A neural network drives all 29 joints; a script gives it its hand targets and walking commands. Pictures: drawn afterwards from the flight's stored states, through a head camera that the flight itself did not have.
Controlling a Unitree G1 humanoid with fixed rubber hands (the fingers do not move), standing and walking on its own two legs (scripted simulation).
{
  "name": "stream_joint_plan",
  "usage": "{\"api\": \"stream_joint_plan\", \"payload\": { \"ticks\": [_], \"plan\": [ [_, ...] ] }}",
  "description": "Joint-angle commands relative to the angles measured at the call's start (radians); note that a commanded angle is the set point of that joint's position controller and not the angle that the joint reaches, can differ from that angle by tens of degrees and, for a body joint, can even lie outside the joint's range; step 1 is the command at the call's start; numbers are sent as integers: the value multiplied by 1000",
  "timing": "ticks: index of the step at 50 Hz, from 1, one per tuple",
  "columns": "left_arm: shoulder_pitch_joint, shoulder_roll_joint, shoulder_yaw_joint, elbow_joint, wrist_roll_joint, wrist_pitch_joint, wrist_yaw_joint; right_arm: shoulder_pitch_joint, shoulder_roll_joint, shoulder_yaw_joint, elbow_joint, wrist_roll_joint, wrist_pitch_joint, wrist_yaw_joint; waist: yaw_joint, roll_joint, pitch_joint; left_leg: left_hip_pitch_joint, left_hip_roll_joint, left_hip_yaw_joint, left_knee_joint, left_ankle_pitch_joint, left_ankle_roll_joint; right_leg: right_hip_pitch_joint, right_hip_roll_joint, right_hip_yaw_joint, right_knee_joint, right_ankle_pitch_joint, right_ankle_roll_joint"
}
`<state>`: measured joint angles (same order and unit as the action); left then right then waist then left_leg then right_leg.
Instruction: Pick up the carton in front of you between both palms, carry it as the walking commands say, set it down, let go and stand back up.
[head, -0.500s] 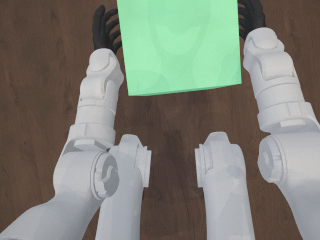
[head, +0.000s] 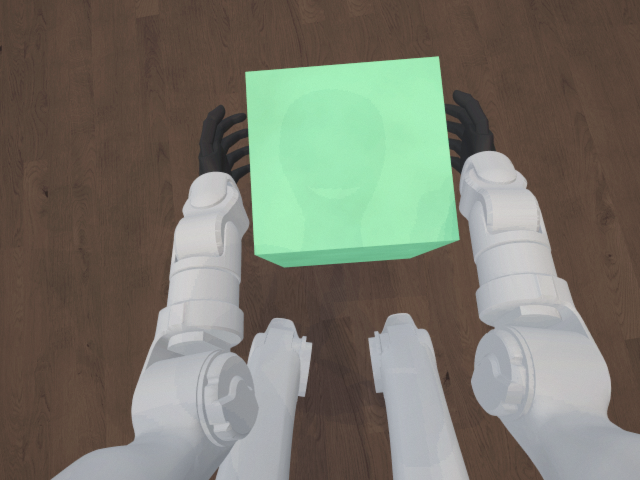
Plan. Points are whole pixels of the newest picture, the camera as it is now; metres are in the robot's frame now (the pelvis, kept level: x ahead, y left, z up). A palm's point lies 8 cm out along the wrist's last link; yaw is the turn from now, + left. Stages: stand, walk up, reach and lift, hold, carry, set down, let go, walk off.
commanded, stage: reach and lift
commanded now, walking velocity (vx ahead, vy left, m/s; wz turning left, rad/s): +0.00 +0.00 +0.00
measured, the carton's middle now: (344, 184) +0.49 -0.02 -0.14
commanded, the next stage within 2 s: none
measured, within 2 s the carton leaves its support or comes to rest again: neither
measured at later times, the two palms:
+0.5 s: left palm (136, 146) +0.44 +0.13 +0.11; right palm (541, 131) +0.44 -0.17 +0.10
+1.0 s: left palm out of the picture +0.40 +0.14 +0.25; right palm out of the picture +0.39 -0.16 +0.25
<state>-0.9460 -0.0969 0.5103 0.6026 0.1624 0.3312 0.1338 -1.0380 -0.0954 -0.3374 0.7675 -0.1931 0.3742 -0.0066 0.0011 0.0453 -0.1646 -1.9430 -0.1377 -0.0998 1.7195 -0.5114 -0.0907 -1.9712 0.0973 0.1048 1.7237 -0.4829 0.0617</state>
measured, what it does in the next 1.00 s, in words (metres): rises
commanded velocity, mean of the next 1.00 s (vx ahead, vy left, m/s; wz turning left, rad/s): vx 0.00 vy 0.00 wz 0.00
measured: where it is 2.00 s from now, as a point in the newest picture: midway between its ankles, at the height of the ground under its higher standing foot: (340, 414)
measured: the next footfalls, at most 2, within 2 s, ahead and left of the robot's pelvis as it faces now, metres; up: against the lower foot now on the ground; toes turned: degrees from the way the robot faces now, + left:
none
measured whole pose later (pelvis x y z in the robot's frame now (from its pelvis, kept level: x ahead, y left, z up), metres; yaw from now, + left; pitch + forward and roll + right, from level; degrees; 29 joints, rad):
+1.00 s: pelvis +0.10 +0.01 +0.25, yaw -2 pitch +8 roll +0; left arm -0.27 -0.15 0.27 0.47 0.19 0.42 0.07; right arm -0.26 0.12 -0.23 0.48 -0.19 0.46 -0.05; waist 0.00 0.01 -0.15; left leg -0.45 -0.06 -0.16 0.63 -0.31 -0.02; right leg -0.46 0.05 0.14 0.62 -0.29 0.02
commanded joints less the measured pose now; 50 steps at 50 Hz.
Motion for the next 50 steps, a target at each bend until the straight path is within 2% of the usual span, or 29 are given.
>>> {"api": "stream_joint_plan", "payload": {
  "ticks": [1,8,21,34,42,50],
  "plan": [
    [-692,-1056,-654,27,-171,6,-273,-596,1125,501,-104,195,-38,236,-30,-76,-1106,551,-67,192,-210,188,32,768,66,-188,-221,233,-30],
    [-540,-1075,-699,35,-182,-1,-277,-476,1171,561,-145,213,-44,223,-14,-94,-1008,655,-64,164,-320,211,36,893,69,-164,-332,256,-23],
    [-283,-1093,-690,81,-131,-32,-290,-235,1208,531,-114,158,-81,209,-13,-63,-777,898,-43,108,-573,224,47,1111,58,-109,-580,259,-39],
    [-12,-1100,-764,36,-112,-35,-298,7,1221,609,-197,158,-90,207,-10,-54,-602,1254,-8,40,-852,369,62,1414,32,-54,-849,388,-50],
    [140,-1090,-810,-19,-113,17,-314,151,1219,653,-262,169,-41,214,-7,-48,-459,1495,17,9,-1041,497,68,1611,17,-32,-1030,501,-52],
    [253,-1105,-867,-113,-144,136,-347,244,1221,722,-389,210,78,227,-8,-39,-313,1697,40,2,-1210,576,68,1805,2,-30,-1203,561,-46]
  ]
}}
